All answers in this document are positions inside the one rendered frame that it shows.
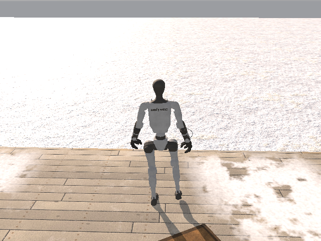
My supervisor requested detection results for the right robot upper arm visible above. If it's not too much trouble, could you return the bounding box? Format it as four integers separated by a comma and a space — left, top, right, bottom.
170, 101, 184, 129

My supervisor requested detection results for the left robot upper arm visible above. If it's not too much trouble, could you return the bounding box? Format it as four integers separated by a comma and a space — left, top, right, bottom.
136, 101, 149, 129

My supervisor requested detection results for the robot left hand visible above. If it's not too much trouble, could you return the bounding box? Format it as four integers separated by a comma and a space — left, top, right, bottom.
130, 139, 142, 149

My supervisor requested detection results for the right robot forearm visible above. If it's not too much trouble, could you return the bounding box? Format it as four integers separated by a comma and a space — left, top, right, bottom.
180, 121, 191, 143

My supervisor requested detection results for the robot right hand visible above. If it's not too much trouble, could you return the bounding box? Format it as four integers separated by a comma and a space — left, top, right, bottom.
181, 141, 192, 153

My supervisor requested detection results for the left robot forearm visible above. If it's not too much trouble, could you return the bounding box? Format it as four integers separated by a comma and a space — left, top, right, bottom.
131, 121, 141, 141

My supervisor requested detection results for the left robot foot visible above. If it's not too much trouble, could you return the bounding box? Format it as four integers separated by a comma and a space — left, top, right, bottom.
151, 193, 158, 206

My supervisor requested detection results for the robot left shin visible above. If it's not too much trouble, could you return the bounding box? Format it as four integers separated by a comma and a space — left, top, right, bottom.
148, 167, 156, 199

